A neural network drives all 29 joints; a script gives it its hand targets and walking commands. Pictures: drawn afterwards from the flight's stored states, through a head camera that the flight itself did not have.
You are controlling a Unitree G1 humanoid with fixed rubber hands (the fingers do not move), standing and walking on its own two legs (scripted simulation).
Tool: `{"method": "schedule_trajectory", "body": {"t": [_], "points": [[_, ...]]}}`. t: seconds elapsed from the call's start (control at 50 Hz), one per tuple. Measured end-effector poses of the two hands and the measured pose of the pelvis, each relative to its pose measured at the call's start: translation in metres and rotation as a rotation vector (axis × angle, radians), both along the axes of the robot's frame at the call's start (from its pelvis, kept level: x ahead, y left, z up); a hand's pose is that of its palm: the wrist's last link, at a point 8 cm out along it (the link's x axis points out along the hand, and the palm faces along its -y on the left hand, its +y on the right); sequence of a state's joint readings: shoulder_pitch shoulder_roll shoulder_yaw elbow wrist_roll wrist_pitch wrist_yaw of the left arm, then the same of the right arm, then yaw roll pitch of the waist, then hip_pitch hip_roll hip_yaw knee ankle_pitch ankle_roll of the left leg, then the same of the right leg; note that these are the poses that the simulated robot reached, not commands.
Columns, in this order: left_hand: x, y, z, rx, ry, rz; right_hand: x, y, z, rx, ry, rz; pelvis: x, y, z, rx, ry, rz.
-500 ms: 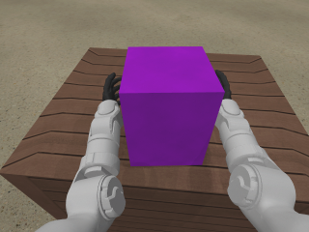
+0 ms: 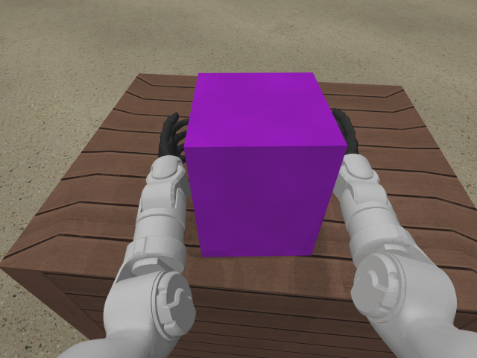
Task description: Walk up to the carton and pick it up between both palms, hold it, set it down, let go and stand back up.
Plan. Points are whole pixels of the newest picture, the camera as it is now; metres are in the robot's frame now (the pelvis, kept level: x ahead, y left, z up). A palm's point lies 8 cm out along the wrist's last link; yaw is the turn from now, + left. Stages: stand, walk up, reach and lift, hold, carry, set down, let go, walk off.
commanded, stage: set down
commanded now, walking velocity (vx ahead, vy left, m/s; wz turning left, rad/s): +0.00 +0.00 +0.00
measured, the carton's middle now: (256, 166) +0.42 +0.02 +0.12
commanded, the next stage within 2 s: none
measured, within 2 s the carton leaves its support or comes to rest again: neither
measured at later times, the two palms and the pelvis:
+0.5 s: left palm (174, 163) +0.42 +0.17 +0.12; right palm (337, 156) +0.45 -0.12 +0.13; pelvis +0.01 +0.00 +0.00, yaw +0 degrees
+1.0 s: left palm (170, 182) +0.38 +0.17 +0.12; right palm (360, 184) +0.40 -0.16 +0.11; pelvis -0.01 +0.00 +0.00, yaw +0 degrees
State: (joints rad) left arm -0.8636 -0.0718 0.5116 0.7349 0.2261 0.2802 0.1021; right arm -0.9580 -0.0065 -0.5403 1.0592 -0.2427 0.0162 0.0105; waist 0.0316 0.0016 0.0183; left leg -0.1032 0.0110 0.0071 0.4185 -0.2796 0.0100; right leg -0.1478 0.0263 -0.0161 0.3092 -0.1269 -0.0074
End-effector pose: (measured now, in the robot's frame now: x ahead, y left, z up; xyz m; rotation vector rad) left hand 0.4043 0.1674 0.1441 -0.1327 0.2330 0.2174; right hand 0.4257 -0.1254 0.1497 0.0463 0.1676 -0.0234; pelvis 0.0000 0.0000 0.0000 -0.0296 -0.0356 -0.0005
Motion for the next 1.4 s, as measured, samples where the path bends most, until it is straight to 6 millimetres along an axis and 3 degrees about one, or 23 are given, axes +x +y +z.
{"method": "schedule_trajectory", "body": {"t": [0.1,0.22,0.48,0.68,0.88,1.04,1.16,1.4], "points": [[0.003,0.0,-0.001,0.108,0.021,-0.014,0.002,-0.001,0.001,-0.085,0.026,0.029,0.0,0.0,0.0,0.0,0.0,0.0],[0.008,0.004,-0.001,0.222,0.034,-0.009,0.006,0.0,-0.004,-0.065,0.061,0.017,0.001,0.0,0.0,0.0,0.012,0.0],[0.017,0.002,-0.024,0.222,0.107,-0.041,0.021,0.001,-0.021,-0.08,0.117,0.021,0.007,0.0,0.0,0.0,0.057,-0.002],[0.01,0.002,-0.028,0.228,0.12,-0.045,0.018,-0.002,-0.033,-0.087,0.134,0.021,0.008,-0.001,0.0,0.001,0.078,-0.002],[-0.013,-0.001,-0.033,0.207,0.135,-0.046,-0.006,-0.019,-0.042,-0.066,0.107,0.01,0.003,-0.003,0.0,0.004,0.075,-0.002],[-0.034,0.0,-0.025,0.198,0.134,-0.048,-0.034,-0.038,-0.04,-0.063,0.105,-0.005,-0.009,-0.005,0.0,0.006,0.058,-0.002],[-0.057,0.001,-0.018,0.196,0.104,-0.036,-0.056,-0.044,-0.033,-0.045,0.071,0.003,-0.021,-0.008,0.0,0.011,0.043,-0.002],[-0.116,0.008,-0.031,0.187,0.141,-0.013,-0.113,-0.056,-0.034,-0.021,0.058,0.01,-0.049,-0.016,-0.001,0.02,0.005,-0.001]]}}
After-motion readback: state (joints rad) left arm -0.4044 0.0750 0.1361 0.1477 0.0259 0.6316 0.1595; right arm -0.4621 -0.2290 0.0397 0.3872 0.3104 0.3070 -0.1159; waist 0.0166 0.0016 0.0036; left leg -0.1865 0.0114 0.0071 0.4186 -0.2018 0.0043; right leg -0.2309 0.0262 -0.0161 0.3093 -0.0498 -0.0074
